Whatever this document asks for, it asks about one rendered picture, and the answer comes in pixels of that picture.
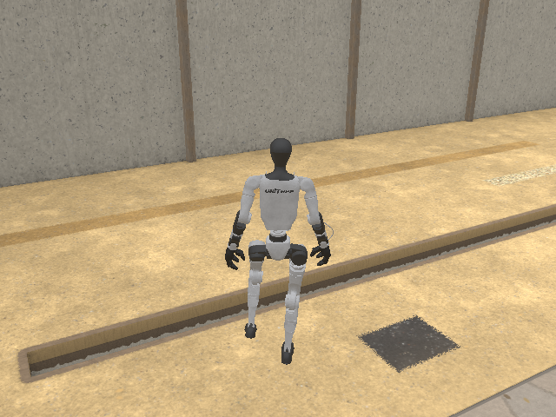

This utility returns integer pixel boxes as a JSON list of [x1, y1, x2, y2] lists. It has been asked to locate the right robot forearm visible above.
[[312, 212, 329, 248]]

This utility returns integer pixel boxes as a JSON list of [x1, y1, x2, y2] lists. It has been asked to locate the left robot hand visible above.
[[225, 248, 245, 270]]

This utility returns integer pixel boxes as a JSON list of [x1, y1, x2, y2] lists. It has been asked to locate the robot foot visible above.
[[281, 341, 295, 365], [244, 323, 257, 339]]

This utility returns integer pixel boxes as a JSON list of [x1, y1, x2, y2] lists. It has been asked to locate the robot left foot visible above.
[[244, 323, 257, 339]]

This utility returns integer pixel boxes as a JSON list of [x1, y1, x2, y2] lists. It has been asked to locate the robot right foot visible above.
[[281, 341, 295, 365]]

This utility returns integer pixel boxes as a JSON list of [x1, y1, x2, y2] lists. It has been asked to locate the left robot upper arm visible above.
[[238, 175, 262, 224]]

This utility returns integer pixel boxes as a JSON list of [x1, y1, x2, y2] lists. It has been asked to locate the left robot forearm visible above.
[[228, 210, 246, 250]]

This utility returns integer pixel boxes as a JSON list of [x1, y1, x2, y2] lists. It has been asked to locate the right robot hand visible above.
[[310, 245, 331, 266]]

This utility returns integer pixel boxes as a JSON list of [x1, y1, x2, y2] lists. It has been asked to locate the right robot upper arm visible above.
[[298, 176, 321, 225]]

